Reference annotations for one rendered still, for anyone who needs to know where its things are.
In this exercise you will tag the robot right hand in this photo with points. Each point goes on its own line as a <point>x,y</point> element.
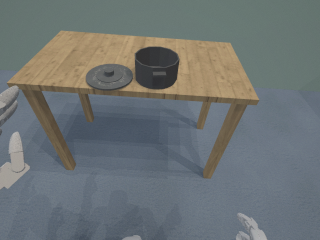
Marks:
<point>251,227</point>

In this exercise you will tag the pot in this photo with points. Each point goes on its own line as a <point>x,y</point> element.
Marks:
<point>156,67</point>

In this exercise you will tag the knob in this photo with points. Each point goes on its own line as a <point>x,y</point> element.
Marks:
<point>109,71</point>

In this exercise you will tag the table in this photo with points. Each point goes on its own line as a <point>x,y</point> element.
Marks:
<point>208,72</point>

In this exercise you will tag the robot left hand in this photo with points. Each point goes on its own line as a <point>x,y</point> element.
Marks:
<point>11,172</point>

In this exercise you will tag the lid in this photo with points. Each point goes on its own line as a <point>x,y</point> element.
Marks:
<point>97,79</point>

